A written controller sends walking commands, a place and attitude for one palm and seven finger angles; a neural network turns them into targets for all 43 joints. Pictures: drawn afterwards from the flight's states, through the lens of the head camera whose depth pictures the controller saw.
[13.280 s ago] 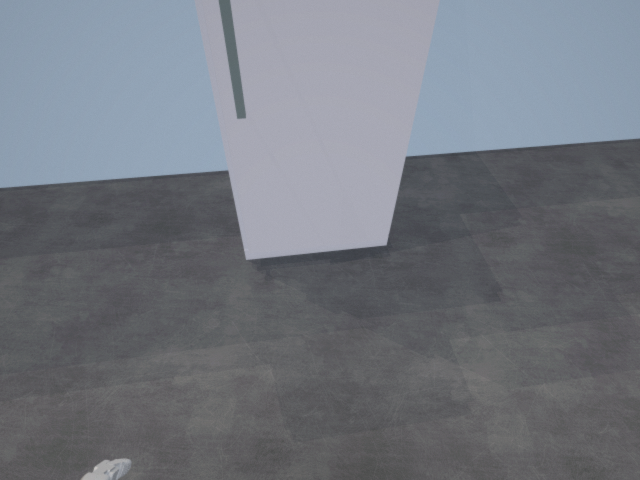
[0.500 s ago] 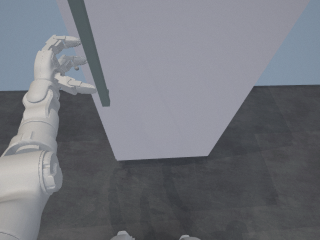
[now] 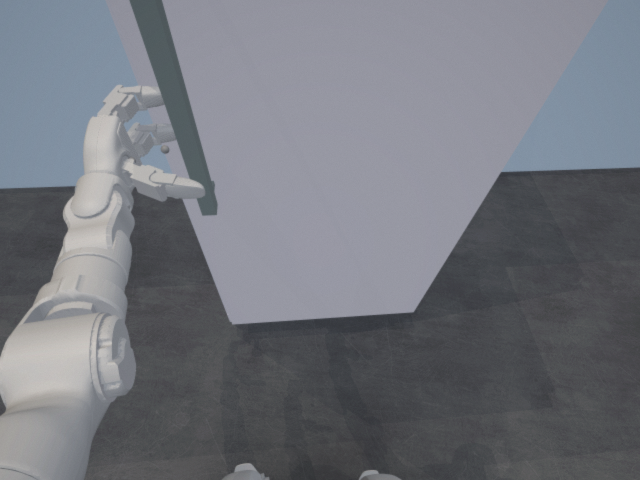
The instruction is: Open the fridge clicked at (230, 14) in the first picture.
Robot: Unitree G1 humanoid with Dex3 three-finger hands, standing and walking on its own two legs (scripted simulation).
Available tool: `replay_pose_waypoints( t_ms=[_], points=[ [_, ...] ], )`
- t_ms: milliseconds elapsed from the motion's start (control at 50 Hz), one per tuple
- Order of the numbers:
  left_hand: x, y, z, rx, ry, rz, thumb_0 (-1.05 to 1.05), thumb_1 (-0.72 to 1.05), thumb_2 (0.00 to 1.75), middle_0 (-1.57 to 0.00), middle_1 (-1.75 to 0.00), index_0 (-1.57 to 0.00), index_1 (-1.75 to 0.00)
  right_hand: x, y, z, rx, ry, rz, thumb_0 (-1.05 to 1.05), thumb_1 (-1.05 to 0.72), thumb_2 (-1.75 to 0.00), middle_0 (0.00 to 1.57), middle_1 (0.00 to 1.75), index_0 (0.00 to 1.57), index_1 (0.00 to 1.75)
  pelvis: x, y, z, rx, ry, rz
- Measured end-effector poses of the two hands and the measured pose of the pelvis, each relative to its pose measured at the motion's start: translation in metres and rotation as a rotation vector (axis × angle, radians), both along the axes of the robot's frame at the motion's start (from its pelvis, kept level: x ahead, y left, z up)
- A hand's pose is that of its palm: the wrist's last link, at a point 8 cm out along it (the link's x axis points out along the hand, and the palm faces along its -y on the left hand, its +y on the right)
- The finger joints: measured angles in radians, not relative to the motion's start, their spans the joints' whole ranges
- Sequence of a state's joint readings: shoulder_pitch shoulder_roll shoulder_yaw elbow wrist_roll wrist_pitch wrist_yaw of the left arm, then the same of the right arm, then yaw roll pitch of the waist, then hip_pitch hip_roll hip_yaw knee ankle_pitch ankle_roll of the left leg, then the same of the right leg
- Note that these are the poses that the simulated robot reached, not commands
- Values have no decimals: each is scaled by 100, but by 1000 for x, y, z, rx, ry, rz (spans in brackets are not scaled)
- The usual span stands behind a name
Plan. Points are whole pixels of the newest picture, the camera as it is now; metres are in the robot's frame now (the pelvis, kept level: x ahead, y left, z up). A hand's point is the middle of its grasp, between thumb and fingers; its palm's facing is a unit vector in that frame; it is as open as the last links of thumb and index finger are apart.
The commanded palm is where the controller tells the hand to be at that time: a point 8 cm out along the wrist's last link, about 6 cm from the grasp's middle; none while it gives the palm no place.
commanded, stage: slide the fingers in behind the handle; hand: left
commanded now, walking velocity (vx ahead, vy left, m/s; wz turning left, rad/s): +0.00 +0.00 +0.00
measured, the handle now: (175, 78) +0.54 +0.14 +0.19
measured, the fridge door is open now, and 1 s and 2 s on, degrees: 0 0 0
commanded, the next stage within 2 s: grip the handle and tug to test in 1.32 s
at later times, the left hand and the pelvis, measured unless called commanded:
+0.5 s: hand (192, 144) +0.49 +0.13 +0.13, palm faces +0.00 -1.00 +0.02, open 14.0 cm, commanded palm +0.46 +0.19 +0.13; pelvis +0.01 -0.01 +0.00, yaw +0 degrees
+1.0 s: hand (202, 145) +0.49 +0.12 +0.13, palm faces +0.02 -1.00 +0.00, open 14.0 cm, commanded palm +0.46 +0.17 +0.13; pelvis +0.01 -0.02 +0.00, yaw +1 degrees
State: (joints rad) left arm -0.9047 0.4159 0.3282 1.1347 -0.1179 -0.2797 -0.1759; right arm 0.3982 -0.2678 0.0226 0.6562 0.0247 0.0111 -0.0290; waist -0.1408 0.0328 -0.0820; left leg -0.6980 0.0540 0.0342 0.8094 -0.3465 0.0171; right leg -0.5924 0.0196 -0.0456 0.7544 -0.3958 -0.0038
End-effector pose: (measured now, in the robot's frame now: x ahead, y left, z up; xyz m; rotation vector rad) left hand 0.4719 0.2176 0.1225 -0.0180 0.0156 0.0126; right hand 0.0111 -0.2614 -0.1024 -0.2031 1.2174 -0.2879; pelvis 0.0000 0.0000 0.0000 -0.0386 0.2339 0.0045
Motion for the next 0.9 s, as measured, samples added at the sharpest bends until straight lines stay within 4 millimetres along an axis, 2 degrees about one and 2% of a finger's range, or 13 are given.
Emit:
replay_pose_waypoints(
  t_ms=[320, 560, 900],
  points=[
    [1, -10, 7, 12, -9, 6, -1, -50, 30, -30, -120, -30, -121, 13, -5, -2, 19, -6, 8, 0, -91, -90, 20, 30, 20, 30, 8, -5, 2, 6, -6, 6],
    [1, -38, 6, 8, -14, -7, -1, -50, 30, -30, -120, -30, -121, 23, -9, -4, 31, -36, 12, 0, -91, -90, 20, 30, 20, 30, 9, -11, 3, 15, -12, 0],
    [-3, -47, 10, 18, -16, -12, -1, -50, 30, -30, -120, -29, -120, 15, -17, -5, 37, -8, 7, 0, -91, -90, 20, 30, 20, 30, 8, -18, 4, 20, -22, 5]
  ],
)
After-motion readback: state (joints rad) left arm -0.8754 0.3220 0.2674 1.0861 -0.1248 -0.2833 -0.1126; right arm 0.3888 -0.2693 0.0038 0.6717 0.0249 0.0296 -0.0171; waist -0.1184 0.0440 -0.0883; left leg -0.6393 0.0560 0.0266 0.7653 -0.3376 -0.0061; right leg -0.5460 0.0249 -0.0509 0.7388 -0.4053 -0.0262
